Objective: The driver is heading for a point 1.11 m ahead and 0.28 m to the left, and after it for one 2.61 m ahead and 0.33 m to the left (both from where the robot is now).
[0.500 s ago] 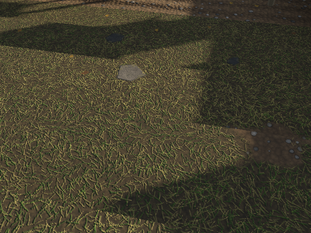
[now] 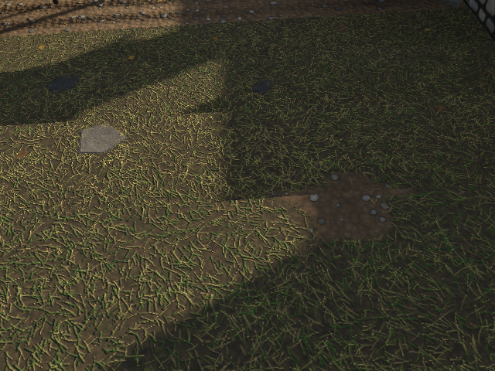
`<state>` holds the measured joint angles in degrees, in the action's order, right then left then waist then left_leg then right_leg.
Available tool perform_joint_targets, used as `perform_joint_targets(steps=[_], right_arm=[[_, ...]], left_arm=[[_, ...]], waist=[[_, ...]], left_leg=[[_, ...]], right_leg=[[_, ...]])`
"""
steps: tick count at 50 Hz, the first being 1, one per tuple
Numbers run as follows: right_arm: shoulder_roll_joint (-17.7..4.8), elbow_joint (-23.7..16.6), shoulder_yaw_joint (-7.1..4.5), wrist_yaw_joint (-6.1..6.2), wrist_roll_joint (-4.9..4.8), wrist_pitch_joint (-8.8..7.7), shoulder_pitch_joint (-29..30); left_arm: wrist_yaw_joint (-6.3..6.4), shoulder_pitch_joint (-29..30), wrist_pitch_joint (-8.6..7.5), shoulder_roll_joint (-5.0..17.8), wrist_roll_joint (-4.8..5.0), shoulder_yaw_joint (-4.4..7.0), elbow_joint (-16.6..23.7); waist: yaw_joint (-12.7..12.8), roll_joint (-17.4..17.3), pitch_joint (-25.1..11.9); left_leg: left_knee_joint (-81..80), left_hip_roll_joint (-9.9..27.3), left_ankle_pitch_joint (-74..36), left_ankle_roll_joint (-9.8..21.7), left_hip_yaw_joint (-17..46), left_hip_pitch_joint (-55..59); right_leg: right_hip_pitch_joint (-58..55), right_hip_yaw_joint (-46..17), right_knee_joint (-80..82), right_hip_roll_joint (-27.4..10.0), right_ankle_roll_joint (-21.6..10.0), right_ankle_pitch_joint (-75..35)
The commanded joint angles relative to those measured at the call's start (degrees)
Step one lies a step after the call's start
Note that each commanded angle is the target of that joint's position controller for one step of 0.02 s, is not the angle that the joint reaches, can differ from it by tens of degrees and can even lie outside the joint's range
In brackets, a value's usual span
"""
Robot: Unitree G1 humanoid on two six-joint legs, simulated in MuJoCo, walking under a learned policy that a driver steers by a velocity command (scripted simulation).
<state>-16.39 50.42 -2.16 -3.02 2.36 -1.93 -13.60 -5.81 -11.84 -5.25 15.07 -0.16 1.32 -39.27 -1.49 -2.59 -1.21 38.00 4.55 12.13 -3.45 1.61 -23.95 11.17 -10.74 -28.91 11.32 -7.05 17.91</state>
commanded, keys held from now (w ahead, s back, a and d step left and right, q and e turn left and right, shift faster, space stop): w+q+shift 0.28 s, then q+shift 0.12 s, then e+shift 0.48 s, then w+e+shift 0.12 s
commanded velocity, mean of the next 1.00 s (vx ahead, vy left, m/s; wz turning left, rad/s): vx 0.36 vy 0.00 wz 0.07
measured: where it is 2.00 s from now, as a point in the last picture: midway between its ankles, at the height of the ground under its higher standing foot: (209, 212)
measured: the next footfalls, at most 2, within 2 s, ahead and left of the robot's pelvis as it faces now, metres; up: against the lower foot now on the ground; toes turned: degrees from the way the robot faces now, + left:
left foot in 0.34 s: +0.33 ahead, +0.25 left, +0.00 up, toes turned +22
right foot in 1.16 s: +0.62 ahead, +0.23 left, -0.16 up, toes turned -11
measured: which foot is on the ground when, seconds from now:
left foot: up 0.00-0.32, down 0.34-1.00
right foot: down 0.00-0.36, up 0.38-1.00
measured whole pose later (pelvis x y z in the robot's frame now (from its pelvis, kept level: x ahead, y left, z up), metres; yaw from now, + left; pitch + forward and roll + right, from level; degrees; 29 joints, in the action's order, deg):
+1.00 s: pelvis +0.46 +0.29 -0.06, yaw +8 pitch +1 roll +1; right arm -17.7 49.0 0.3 1.2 4.8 -6.1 -33.7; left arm -5.3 -4.8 -5.8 17.1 -3.2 1.1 -48.1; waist -1.5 1.2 -0.3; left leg 38.8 -7.4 40.3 6.8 -16.3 -1.6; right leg 37.2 -2.9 -39.7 -2.3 -1.1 -16.7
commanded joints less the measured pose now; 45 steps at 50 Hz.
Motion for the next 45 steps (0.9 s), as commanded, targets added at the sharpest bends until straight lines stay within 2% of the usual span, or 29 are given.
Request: perform_joint_targets(steps=[1, 2, 4, 5, 7, 8, 9, 11, 13, 15, 16, 17, 18, 19, 20, 21, 22, 23, 24, 26, 27, 29, 30, 31, 33, 36, 41, 44, 45], right_arm=[[-6.2, -6.9, 0.09, 1.47, 0.40, -3.48, 12.5], [-3.6, -6.7, 1.13, 1.80, 0.42, -4.03, 12.4], [-2.6, -5.5, 1.33, 1.69, 2.31, -4.02, 10.8], [-3.1, -5.0, 1.05, 1.09, 2.67, -3.72, 11.7], [-1.1, -5.3, 1.87, -1.03, 3.00, -3.09, 14.2], [-4.8, -9.6, 0.02, -2.19, -1.80, -0.53, 18.8], [-4.1, -10.7, 0.36, -2.98, -2.45, 0.83, 18.7], [-3.0, -12.0, 0.72, -3.45, -2.07, 1.84, 19.4], [-4.1, -12.9, 0.41, -3.08, -0.87, 1.90, 19.8], [-4.3, -11.9, -0.01, -2.10, -0.54, 1.68, 14.6], [-5.7, -9.5, -0.82, -1.53, -0.75, 1.33, 5.5], [-8.6, -6.0, -2.37, -0.57, -0.47, 0.95, -6.9], [-7.5, -2.1, -1.13, 0.37, 2.51, -3.66, -18.9], [-9.4, -3.0, -1.28, -0.46, 1.77, -4.90, -26.6], [-10.3, -1.8, -1.67, -1.22, 2.03, -6.60, -23.3], [-11.0, -2.7, -2.05, -1.49, 0.53, -7.46, -14.4], [-9.7, -3.8, -1.68, -1.32, -0.50, -7.34, -8.4], [-8.0, -4.4, -0.86, -1.32, -0.29, -7.50, -2.8], [-7.2, -7.1, -0.59, -1.09, -0.09, -7.66, 3.4], [-7.4, -10.2, -0.76, -0.77, 0.13, -8.34, 8.6], [-9.1, -11.2, -1.06, -0.50, 0.73, -8.27, 8.2], [-11.6, -11.8, -1.97, 0.53, 3.26, -8.40, 6.7], [-10.6, -12.6, -1.74, 1.17, 3.18, -8.45, 5.8], [-8.0, -11.6, -0.79, 2.19, 3.38, -8.15, 3.5], [-8.5, -10.7, -0.56, 2.83, 2.25, -7.34, -1.5], [-9.2, -9.5, -0.67, 3.15, 1.67, -5.58, -8.2], [-7.2, -7.5, 0.25, 4.15, 0.98, -4.20, -16.5], [-6.5, -5.8, 0.80, 5.29, 1.05, -4.10, -20.7], [-6.3, -5.6, 0.87, 5.16, 1.88, -4.18, -21.6]], left_arm=[[4.53, -17.4, -0.71, 12.2, -2.48, 4.13, -3.1], [5.47, -15.8, -1.21, 7.8, -2.91, 2.27, -4.1], [6.14, -10.8, -1.70, 3.7, -2.73, 0.12, -4.0], [6.40, -9.4, -1.72, 4.0, -2.19, -0.18, -3.7], [6.19, -11.1, -1.54, 5.9, -2.62, -0.54, -4.8], [6.00, -14.7, -0.01, 11.5, 0.21, 2.60, -8.5], [5.71, -14.8, 0.65, 11.1, 0.19, 2.40, -9.0], [5.72, -14.9, 0.68, 8.5, -0.09, 1.95, -9.4], [6.31, -13.5, 0.52, 9.0, -0.36, 1.99, -9.8], [7.09, -12.9, 0.77, 10.4, -0.79, 2.09, -10.6], [7.58, -13.9, 1.30, 11.7, -1.02, 2.31, -11.2], [7.87, -15.3, 1.40, 12.5, -1.40, 2.15, -11.3], [0.99, -28.6, -1.16, -4.0, -14.19, -4.21, -12.6], [0.10, -21.8, -2.09, 1.5, -8.58, -2.68, -7.4], [1.29, -4.7, -2.71, 6.8, -3.74, -1.58, -3.1], [2.78, -2.0, -2.77, 9.9, -2.21, -1.39, -3.1], [3.92, -5.5, -2.50, 11.5, -3.16, -1.36, -4.1], [4.83, -9.1, -1.91, 10.2, -3.95, -1.87, -5.0], [4.89, -11.5, -0.64, 8.9, -3.78, -2.20, -6.0], [4.34, -11.8, 0.35, 8.0, -3.12, -2.15, -6.3], [3.64, -10.1, 0.57, 6.9, -3.40, -1.99, -6.1], [1.37, -13.5, 0.42, 3.2, -3.81, -2.04, -7.2], [0.87, -13.6, -0.41, 3.8, -3.83, -1.24, -7.4], [0.89, -10.1, -1.75, 4.7, -3.50, -0.97, -6.5], [1.51, -4.3, -3.07, 6.5, -2.39, 0.19, -5.4], [1.41, 3.8, -3.42, 6.2, -2.07, 0.53, -4.2], [1.11, 9.5, -3.10, 4.9, -3.05, 0.42, -4.4], [0.86, 12.3, -2.67, 4.4, -2.89, 0.09, -4.3], [0.89, 12.7, -2.13, 4.4, -3.09, 0.07, -4.5]], waist=[[13.7, 12.0, 9.3], [12.5, 10.6, 7.9], [9.5, 6.6, 3.7], [9.2, 5.9, 3.8], [9.5, 7.8, 5.0], [8.9, 10.3, 10.4], [7.8, 12.0, 9.9], [6.8, 11.0, 10.7], [5.0, 7.8, 11.8], [1.5, 7.8, 7.3], [-2.6, 7.6, 0.8], [-7.6, 5.9, -7.2], [-1.1, -9.8, -25.6], [-7.1, -5.2, -30.0], [-10.2, -4.7, -6.3], [-7.3, 1.4, 0.6], [-3.0, 3.8, -1.6], [2.2, 5.3, -2.7], [5.9, 4.6, -2.7], [7.7, 1.3, -1.5], [7.4, 2.0, -1.3], [7.6, 2.1, -2.4], [6.7, 0.8, -2.3], [4.5, 1.1, -0.8], [1.8, 1.5, 1.3], [-1.4, 0.7, 2.2], [-2.1, 0.0, 4.6], [-1.5, 1.2, 4.7], [-1.7, 1.0, 4.3]], left_leg=[[7.2, 1.0, 7.9, 5.3, 8.4, -39.8], [10.2, 0.6, 6.6, 6.7, 10.4, -43.2], [12.1, -0.3, 2.9, 7.3, 5.6, -36.5], [10.3, -0.7, -0.3, 6.6, 1.5, -32.3], [7.3, -0.8, -7.0, 5.0, -2.7, -25.3], [8.8, -1.9, -7.1, 5.4, -2.9, -19.7], [8.1, -2.7, -7.8, 5.7, -4.2, -17.9], [5.9, -2.3, -9.3, 6.9, -5.2, -15.3], [2.6, -2.4, -6.1, 9.0, -5.4, -14.2], [-0.1, -7.5, -0.6, 11.8, -10.3, -3.0], [-0.8, -10.9, 0.5, 13.1, -11.9, 9.2], [-2.5, -10.8, 0.6, 15.3, -7.7, 27.0], [-0.5, 3.1, -15.0, 25.1, 13.4, 60.9], [-10.3, 9.8, 5.1, 28.4, 39.8, 71.6], [-16.0, 10.3, 4.3, 23.0, 40.6, 56.2], [-16.8, 10.0, -0.3, 21.6, 33.9, 40.5], [-17.0, 9.0, -13.6, 21.9, 27.4, 30.2], [-17.3, 9.2, -26.7, 20.0, 21.2, 20.7], [-19.9, 8.7, -32.0, 17.2, 17.2, 10.4], [-23.3, 6.3, -32.3, 14.7, 11.0, 0.3], [-23.4, 4.7, -34.5, 13.0, 7.3, -3.0], [-20.8, 2.2, -41.0, 9.2, 1.1, -6.6], [-20.2, 1.1, -39.3, 8.7, -1.4, -4.5], [-20.8, 2.9, -33.4, 8.1, 1.1, 1.6], [-19.9, 4.7, -28.9, 7.5, 0.3, 13.6], [-15.6, 4.5, -28.2, 6.6, -2.1, 25.4], [-10.0, 6.5, -31.2, 4.1, -1.4, 29.5], [-7.6, 7.4, -32.0, 1.6, -0.8, 30.8], [-6.7, 7.7, -30.5, 1.1, -1.4, 30.3]], right_leg=[[-26.1, -35.2, 17.2, -32.2, -14.4, 22.1], [-30.3, -33.1, 17.6, -33.6, -14.1, 17.7], [-30.2, -19.1, 19.3, -29.9, -9.9, 6.7], [-27.6, -11.8, 20.2, -26.5, -7.4, 2.9], [-21.0, -2.3, 21.2, -23.1, -5.2, -6.1], [-9.2, 2.3, 21.3, -19.7, -1.2, -10.9], [-7.3, 4.3, 21.9, -20.3, -0.4, -9.9], [-5.7, 5.7, 23.6, -22.3, -0.1, -8.4], [-8.3, 7.8, 23.5, -24.8, 0.6, -15.7], [-11.0, 14.2, 11.6, -24.3, 2.3, -47.0], [-10.1, 17.2, -3.4, -23.8, 3.5, -61.3], [-1.4, 18.7, -22.4, -23.0, 5.8, -57.9], [17.0, 14.2, -33.4, -15.8, 7.5, -0.3], [33.4, 5.5, -44.8, -6.2, 7.2, 14.2], [46.1, 1.0, -51.4, -8.3, 5.9, 11.8], [42.7, 1.4, -51.1, -12.8, 5.9, 7.4], [35.0, 2.2, -47.6, -15.6, 6.2, 3.7], [27.8, 2.5, -43.5, -18.4, 6.8, 0.5], [21.3, 3.0, -41.4, -20.7, 7.8, 0.4], [16.8, 4.7, -34.6, -21.8, 9.9, 0.1], [14.9, 6.4, -33.1, -20.7, 10.5, -2.3], [11.1, 7.4, -38.3, -17.9, 10.2, -11.9], [14.1, 7.5, -38.3, -16.3, 10.0, -16.4], [20.6, 3.3, -34.7, -16.6, 10.1, -18.7], [30.2, 0.6, -26.0, -15.6, 9.2, -25.7], [36.1, 1.7, -13.6, -14.1, 9.2, -38.5], [40.6, 5.0, -5.6, -14.5, 8.5, -38.8], [42.4, 7.1, -5.0, -15.5, 8.3, -36.3], [41.7, 7.1, -6.1, -15.7, 7.7, -37.4]])
Velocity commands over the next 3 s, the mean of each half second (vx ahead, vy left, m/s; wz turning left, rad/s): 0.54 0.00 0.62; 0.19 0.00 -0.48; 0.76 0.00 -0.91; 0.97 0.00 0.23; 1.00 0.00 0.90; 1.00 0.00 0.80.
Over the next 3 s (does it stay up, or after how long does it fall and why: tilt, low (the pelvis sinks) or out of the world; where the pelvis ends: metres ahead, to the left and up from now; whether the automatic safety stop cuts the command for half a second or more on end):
stays up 2.08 0.16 -0.39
